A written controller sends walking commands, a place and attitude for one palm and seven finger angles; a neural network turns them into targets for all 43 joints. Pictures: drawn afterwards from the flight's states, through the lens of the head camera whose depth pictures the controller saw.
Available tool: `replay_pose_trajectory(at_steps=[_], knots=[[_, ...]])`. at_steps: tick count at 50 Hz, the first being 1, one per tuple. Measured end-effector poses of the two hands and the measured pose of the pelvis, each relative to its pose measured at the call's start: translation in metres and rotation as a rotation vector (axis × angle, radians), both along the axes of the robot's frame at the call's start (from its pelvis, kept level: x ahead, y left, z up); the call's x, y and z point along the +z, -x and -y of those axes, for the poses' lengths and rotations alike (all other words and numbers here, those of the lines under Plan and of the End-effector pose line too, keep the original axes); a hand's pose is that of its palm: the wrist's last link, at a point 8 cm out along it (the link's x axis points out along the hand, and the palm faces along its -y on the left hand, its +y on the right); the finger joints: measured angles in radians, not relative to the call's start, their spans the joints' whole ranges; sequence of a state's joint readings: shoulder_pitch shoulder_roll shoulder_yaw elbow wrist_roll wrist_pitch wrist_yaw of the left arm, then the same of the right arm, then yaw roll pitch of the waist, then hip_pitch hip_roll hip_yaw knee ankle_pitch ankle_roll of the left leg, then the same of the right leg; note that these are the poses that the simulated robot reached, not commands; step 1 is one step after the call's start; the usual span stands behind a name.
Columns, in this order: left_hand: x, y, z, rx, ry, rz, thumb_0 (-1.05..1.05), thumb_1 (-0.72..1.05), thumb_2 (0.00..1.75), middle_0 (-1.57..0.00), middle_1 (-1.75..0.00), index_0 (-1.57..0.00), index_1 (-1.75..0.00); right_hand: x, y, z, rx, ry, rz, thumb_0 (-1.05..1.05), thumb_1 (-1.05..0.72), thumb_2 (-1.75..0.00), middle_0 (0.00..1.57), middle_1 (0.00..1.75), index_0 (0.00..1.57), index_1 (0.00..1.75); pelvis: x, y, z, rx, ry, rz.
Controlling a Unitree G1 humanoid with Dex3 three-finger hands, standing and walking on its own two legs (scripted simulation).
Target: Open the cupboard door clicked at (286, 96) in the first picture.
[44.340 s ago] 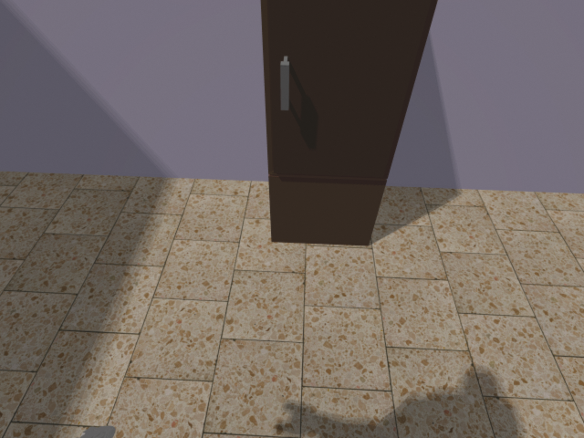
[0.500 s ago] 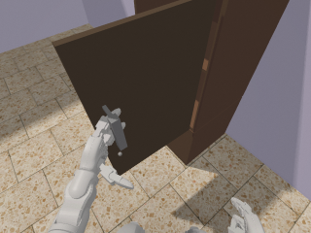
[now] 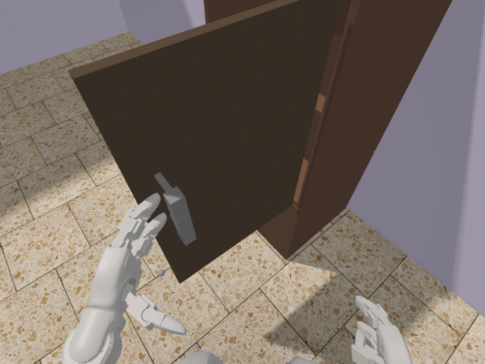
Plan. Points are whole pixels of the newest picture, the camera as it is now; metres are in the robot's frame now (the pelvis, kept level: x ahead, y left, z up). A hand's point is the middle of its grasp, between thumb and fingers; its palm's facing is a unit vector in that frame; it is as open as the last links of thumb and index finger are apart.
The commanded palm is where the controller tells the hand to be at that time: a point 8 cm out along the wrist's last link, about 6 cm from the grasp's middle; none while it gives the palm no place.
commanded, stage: slide the hand sideways off the handle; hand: left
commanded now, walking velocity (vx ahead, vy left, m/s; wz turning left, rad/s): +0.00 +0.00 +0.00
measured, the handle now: (174, 209) +0.34 +0.13 +0.07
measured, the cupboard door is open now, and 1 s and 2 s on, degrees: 88 88 88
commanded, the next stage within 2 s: draw the hand back to the body in 0.48 s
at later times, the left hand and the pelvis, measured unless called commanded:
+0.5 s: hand (116, 299) +0.20 +0.19 +0.06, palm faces -0.04 -1.00 -0.06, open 16.3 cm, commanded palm +0.18 +0.24 +0.07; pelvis +0.00 -0.01 -0.01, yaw +1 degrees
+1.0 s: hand (84, 291) +0.20 +0.21 +0.11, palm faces -0.03 -1.00 -0.07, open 16.3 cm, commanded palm +0.16 +0.27 +0.13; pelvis +0.00 +0.01 +0.01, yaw +1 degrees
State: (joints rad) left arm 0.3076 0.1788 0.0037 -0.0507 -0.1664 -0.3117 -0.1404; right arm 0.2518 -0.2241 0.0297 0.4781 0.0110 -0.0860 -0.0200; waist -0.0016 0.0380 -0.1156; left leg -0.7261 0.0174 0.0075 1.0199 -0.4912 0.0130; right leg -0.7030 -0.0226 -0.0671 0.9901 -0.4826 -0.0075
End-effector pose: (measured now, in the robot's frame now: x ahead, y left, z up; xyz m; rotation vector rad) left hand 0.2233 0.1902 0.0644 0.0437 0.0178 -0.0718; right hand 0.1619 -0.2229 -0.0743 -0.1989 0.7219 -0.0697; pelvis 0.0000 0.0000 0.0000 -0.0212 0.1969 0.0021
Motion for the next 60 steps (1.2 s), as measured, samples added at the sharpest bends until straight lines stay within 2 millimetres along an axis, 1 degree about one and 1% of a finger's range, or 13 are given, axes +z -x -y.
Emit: replay_pose_trajectory(at_steps=[8, 15, 25, 28, 32, 34, 37, 43, 48, 55, 58, 60], knots=[[0.001, 0.017, -0.012, 0.003, 0.000, -0.022, -0.02, -0.50, 0.30, -0.15, -0.30, -0.15, -0.30, 0.001, -0.012, 0.005, -0.001, 0.010, 0.029, 0.01, -0.90, -0.90, 0.21, 0.30, 0.21, 0.30, -0.003, -0.005, 0.003, 0.006, 0.003, -0.010], [0.000, 0.029, -0.027, 0.020, -0.013, -0.026, -0.02, -0.50, 0.30, -0.15, -0.30, -0.15, -0.30, 0.001, -0.016, 0.012, -0.008, 0.030, 0.046, 0.01, -0.90, -0.90, 0.21, 0.30, 0.21, 0.30, -0.007, -0.004, 0.007, 0.012, 0.007, -0.015], [-0.002, 0.040, -0.054, 0.030, -0.017, -0.040, -0.02, -0.50, 0.30, -0.15, -0.30, -0.15, -0.30, 0.002, -0.009, 0.018, -0.027, 0.051, 0.054, 0.01, -0.90, -0.90, 0.21, 0.30, 0.21, 0.30, -0.009, 0.002, 0.010, 0.016, 0.018, -0.010], [-0.002, 0.040, -0.056, 0.023, -0.008, -0.032, -0.02, -0.50, 0.30, -0.15, -0.30, -0.15, -0.30, 0.002, -0.006, 0.018, -0.026, 0.055, 0.061, 0.01, -0.90, -0.90, 0.21, 0.30, 0.21, 0.30, -0.009, 0.004, 0.008, 0.018, 0.022, -0.009], [-0.001, 0.038, -0.053, 0.001, 0.004, -0.025, -0.02, -0.50, 0.30, -0.15, -0.30, -0.14, -0.30, 0.003, -0.001, 0.016, -0.027, 0.057, 0.069, 0.01, -0.90, -0.90, 0.21, 0.30, 0.21, 0.30, -0.009, 0.007, 0.006, 0.016, 0.024, -0.006], [0.002, 0.037, -0.052, -0.006, 0.002, -0.022, -0.02, -0.50, 0.30, -0.15, -0.30, -0.15, -0.30, 0.005, 0.001, 0.014, -0.033, 0.053, 0.072, 0.01, -0.90, -0.90, 0.21, 0.30, 0.21, 0.30, -0.008, 0.008, 0.005, 0.014, 0.024, 0.001], [0.014, 0.037, -0.053, -0.002, -0.010, -0.009, -0.02, -0.50, 0.30, -0.15, -0.30, -0.15, -0.30, 0.009, 0.004, 0.010, -0.044, 0.040, 0.078, 0.01, -0.90, -0.90, 0.21, 0.30, 0.21, 0.30, -0.004, 0.008, 0.003, 0.012, 0.024, 0.016], [0.032, 0.039, -0.064, 0.030, -0.025, -0.004, -0.02, -0.50, 0.30, -0.15, -0.30, -0.15, -0.30, 0.018, 0.005, 0.001, -0.048, 0.019, 0.094, 0.01, -0.90, -0.90, 0.21, 0.30, 0.21, 0.30, 0.006, 0.006, -0.001, 0.012, 0.024, 0.042], [0.043, 0.044, -0.072, 0.040, -0.029, -0.017, -0.02, -0.50, 0.30, -0.15, -0.30, -0.15, -0.30, 0.027, 0.000, -0.003, -0.035, 0.017, 0.119, 0.01, -0.90, -0.90, 0.21, 0.30, 0.21, 0.30, 0.012, 0.002, -0.004, 0.014, 0.026, 0.063], [0.062, 0.051, -0.079, 0.045, -0.033, 0.002, -0.02, -0.47, 0.32, -0.15, -0.30, -0.15, -0.30, 0.042, -0.012, -0.007, -0.013, 0.022, 0.167, 0.01, -0.90, -0.90, 0.21, 0.30, 0.21, 0.30, 0.020, -0.002, -0.007, 0.018, 0.027, 0.093], [0.072, 0.052, -0.085, 0.167, -0.167, -0.024, -0.02, -0.41, 0.34, -0.16, -0.30, -0.15, -0.30, 0.048, -0.017, -0.010, -0.009, 0.038, 0.167, 0.01, -0.90, -0.90, 0.21, 0.30, 0.21, 0.30, 0.026, -0.004, -0.008, 0.011, 0.021, 0.113], [0.078, 0.056, -0.089, 0.261, -0.225, -0.044, -0.02, -0.37, 0.36, -0.16, -0.30, -0.15, -0.30, 0.052, -0.020, -0.012, -0.013, 0.038, 0.162, 0.01, -0.90, -0.90, 0.21, 0.30, 0.21, 0.30, 0.032, -0.007, -0.009, 0.008, 0.017, 0.126]])
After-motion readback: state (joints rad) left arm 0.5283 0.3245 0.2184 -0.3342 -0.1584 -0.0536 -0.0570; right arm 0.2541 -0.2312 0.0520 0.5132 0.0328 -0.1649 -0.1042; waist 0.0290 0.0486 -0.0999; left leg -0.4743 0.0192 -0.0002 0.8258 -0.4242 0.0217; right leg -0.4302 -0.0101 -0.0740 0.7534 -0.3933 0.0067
